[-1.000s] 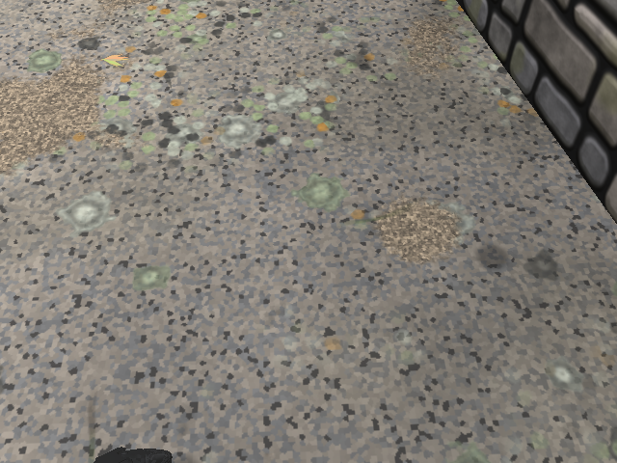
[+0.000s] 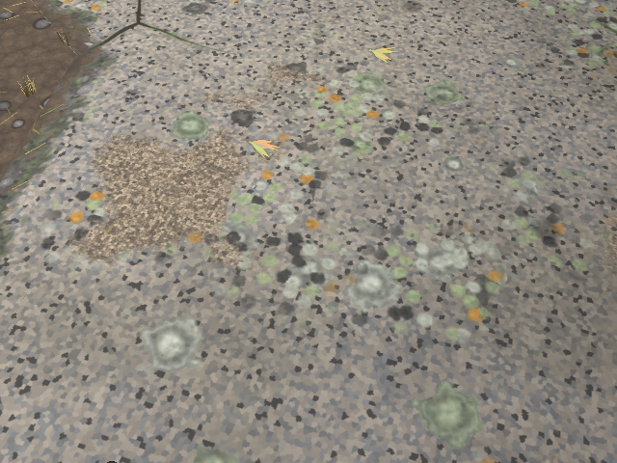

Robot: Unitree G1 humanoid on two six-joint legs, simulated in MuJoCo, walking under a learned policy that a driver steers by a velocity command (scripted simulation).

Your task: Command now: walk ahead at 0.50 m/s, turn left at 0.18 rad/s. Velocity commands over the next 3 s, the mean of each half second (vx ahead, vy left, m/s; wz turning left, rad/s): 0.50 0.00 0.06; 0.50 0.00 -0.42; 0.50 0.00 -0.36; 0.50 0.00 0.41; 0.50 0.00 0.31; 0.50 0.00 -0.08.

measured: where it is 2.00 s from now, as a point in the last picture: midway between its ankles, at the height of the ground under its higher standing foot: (383, 225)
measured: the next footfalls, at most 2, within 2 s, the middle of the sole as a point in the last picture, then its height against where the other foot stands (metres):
right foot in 0.08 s outside the picture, level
left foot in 0.60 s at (252, 447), level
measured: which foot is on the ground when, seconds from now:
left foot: down 0.00-0.08, up 0.10-0.58, down 0.60-1.00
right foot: up 0.00-0.06, down 0.08-0.60, up 0.62-1.00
